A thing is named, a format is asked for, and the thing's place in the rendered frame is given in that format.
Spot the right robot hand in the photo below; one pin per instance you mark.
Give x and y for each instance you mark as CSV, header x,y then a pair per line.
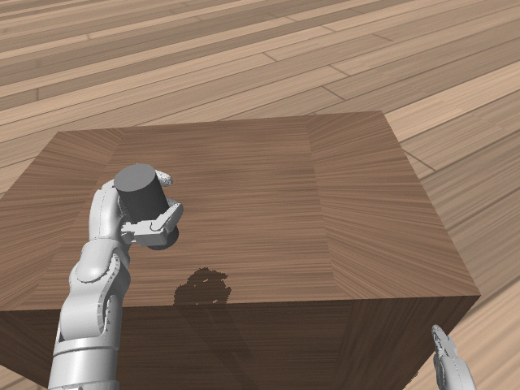
x,y
452,373

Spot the left robot hand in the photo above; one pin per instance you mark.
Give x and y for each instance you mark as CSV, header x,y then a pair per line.
x,y
109,218

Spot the left robot arm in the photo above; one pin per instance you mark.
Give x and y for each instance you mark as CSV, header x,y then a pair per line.
x,y
88,336

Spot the can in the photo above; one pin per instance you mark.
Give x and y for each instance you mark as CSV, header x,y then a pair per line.
x,y
143,196

